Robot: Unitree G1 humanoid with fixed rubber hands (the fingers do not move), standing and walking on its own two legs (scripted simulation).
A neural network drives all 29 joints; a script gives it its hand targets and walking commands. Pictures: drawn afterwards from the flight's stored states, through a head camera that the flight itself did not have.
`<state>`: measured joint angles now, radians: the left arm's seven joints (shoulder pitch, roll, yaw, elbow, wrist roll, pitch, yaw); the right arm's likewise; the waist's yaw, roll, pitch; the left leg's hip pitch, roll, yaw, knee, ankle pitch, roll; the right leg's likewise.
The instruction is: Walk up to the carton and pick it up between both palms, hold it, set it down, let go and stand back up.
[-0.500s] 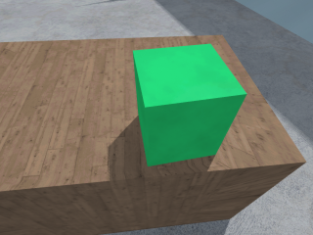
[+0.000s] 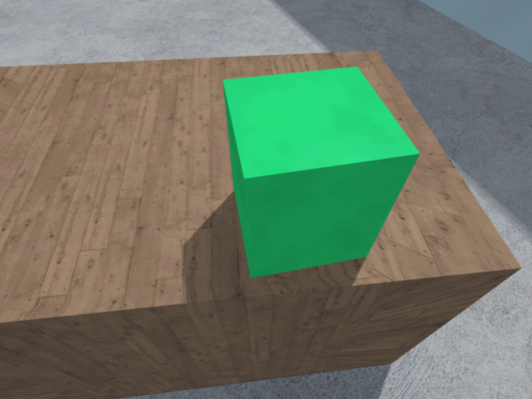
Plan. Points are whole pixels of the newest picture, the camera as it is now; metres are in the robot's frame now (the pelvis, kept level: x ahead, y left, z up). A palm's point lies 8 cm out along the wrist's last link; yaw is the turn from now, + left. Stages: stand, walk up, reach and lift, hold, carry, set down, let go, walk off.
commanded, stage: stand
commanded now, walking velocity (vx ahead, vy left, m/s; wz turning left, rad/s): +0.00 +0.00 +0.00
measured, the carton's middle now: (301, 176) +0.43 -0.04 +0.08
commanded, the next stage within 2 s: walk up in 1.92 s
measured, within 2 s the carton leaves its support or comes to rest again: neither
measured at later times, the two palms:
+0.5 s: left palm out of the picture -0.03 +0.19 -0.15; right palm out of the picture -0.01 -0.21 -0.15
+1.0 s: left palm out of the picture -0.03 +0.20 -0.15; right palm out of the picture -0.03 -0.20 -0.15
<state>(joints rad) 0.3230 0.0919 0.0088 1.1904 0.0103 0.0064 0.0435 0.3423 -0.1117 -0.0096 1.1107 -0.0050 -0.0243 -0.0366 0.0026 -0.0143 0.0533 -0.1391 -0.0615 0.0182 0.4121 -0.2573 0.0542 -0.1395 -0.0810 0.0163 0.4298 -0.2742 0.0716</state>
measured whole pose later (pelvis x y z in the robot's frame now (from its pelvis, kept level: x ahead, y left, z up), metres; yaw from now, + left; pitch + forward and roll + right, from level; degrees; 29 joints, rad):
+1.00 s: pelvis +0.00 +0.00 +0.00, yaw +0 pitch -2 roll +0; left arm 0.30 0.10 0.01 1.17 0.01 0.00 0.04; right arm 0.34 -0.11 0.00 1.11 -0.01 -0.03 -0.04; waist 0.00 -0.01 0.05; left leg -0.12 -0.06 0.02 0.42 -0.26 0.06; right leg -0.10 -0.08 0.00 0.41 -0.27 0.08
